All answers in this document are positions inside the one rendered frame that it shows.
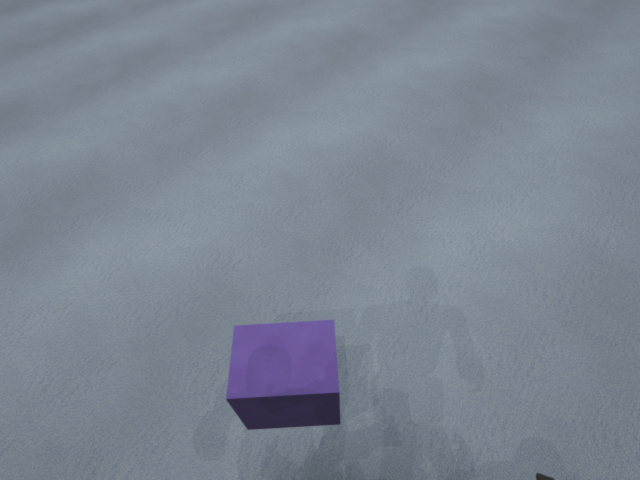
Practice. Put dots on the carton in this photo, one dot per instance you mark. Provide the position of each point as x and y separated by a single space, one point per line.
284 375

